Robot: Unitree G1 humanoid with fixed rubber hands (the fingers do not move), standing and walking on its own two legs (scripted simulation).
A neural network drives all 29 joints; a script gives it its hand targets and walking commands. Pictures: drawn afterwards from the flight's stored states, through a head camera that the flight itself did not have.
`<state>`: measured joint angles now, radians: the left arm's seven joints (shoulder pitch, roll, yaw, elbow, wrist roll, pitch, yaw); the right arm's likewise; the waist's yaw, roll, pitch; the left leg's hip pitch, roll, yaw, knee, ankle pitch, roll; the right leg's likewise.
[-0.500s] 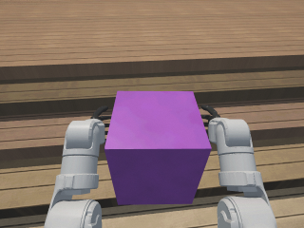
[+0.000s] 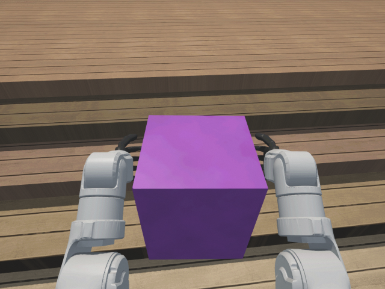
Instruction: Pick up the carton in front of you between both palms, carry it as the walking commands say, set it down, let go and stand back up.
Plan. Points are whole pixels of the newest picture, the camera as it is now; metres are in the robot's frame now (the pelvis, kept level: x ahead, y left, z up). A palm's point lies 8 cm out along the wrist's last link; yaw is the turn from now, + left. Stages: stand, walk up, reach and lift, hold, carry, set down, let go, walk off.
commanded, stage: carry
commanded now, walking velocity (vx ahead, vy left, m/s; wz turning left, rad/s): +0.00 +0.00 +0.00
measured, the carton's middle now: (196, 188) +0.34 +0.00 +0.06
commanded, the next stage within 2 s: none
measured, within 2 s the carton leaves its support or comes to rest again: neither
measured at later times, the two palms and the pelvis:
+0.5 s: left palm (135, 124) +0.41 +0.13 +0.18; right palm (277, 125) +0.41 -0.17 +0.18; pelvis +0.06 -0.02 +0.00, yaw -1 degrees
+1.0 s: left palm (148, 52) +0.69 +0.13 +0.22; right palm (253, 60) +0.65 -0.16 +0.22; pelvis +0.30 +0.04 +0.08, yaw -2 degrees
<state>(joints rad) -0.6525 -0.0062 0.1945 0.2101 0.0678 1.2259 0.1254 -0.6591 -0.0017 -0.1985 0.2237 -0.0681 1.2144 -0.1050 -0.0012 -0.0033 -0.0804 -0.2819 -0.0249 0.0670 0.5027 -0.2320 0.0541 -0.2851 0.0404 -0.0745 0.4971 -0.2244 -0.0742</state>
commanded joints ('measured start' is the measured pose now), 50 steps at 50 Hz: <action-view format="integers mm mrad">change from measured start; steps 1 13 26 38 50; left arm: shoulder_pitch -711 -850 -937 -946 -867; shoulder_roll -1107 -1051 -1016 -1046 -917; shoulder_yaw -562 -593 -488 -467 -469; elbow -104 -234 -133 -134 -287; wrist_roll -417 -468 -475 -481 -293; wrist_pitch -28 12 83 107 73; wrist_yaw -247 -221 -221 -248 -182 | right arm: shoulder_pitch -697 -806 -879 -855 -1062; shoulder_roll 1115 1044 1024 1036 1144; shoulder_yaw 558 580 470 474 651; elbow -100 -216 -93 -65 -401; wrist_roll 418 453 423 373 573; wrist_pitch -20 20 101 122 59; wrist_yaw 230 197 178 135 206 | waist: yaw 0 -37 109 -8 -63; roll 1 104 -59 -206 -23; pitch -324 -250 -297 -278 -403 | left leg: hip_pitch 101 126 -830 -333 359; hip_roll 149 227 29 2 302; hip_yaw -133 -359 -22 195 -450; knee -60 -207 1132 660 -91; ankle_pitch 129 -493 -350 -122 10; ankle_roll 62 185 31 87 219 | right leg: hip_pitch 111 -195 609 164 -677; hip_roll -169 -64 -396 -192 -77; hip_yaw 149 83 560 5 130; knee -64 120 -151 -281 1232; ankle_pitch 160 -299 344 1070 -153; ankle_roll -50 -68 -289 -126 -30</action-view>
